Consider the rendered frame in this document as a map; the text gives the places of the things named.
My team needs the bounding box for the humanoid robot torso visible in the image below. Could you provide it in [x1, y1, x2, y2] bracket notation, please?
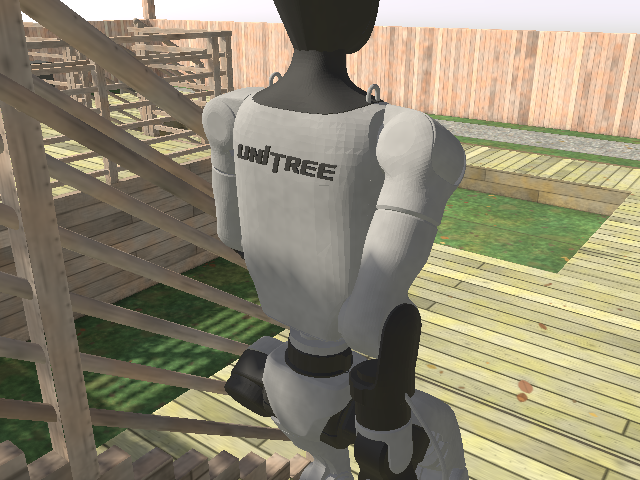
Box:
[233, 72, 389, 449]

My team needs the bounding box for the robot left forearm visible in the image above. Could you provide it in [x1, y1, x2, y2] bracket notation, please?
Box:
[231, 248, 245, 260]

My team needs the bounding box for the robot right forearm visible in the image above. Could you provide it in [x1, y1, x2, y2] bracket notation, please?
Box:
[349, 303, 422, 480]

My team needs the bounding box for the humanoid robot head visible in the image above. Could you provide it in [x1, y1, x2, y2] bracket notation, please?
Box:
[253, 0, 384, 115]

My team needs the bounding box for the robot right upper arm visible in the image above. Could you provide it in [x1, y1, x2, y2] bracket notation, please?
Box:
[338, 104, 466, 359]

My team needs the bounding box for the robot left upper arm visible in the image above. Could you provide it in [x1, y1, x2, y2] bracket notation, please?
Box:
[202, 87, 265, 252]

